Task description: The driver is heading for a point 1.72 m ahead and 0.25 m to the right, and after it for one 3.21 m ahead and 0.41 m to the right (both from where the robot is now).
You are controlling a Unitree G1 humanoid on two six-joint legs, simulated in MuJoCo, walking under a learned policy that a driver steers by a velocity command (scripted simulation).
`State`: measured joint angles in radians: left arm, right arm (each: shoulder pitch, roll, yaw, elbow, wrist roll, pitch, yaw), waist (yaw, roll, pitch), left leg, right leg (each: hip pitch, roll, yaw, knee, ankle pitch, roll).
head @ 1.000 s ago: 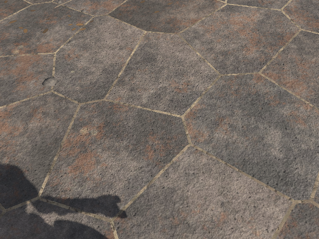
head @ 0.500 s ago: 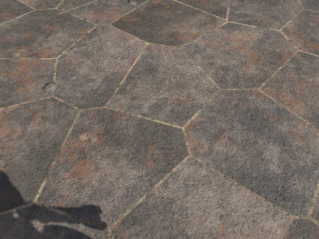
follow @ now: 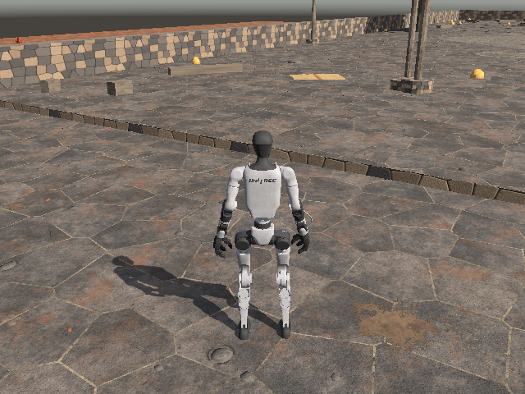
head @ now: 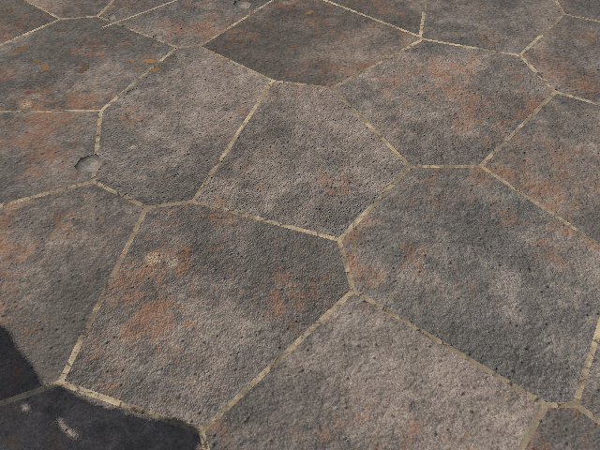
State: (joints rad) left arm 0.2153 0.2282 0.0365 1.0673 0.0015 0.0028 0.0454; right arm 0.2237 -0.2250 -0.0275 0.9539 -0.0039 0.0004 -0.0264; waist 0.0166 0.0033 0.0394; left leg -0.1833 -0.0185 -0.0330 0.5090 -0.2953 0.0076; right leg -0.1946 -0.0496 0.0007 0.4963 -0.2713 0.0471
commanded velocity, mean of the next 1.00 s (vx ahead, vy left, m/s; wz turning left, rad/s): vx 0.28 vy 0.00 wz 0.00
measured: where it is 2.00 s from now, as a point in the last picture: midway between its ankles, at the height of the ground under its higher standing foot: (330, 319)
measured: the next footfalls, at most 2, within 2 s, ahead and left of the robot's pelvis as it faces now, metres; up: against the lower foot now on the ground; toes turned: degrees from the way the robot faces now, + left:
left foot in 0.92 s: +0.43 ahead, +0.10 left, +0.00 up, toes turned +2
right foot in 1.46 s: +0.73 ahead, -0.15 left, +0.00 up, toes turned -3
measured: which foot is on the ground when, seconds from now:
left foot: down 0.00-0.46, up 0.48-0.90, down 0.92-1.00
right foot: down 0.00-0.94, up 0.96-1.00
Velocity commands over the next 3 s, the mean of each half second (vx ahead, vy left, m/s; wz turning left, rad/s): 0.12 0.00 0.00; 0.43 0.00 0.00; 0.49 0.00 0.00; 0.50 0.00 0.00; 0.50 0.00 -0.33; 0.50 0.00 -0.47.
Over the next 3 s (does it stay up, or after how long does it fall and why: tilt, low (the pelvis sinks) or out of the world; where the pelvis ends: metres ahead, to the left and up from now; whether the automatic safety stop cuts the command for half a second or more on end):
stays up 1.41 -0.12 0.00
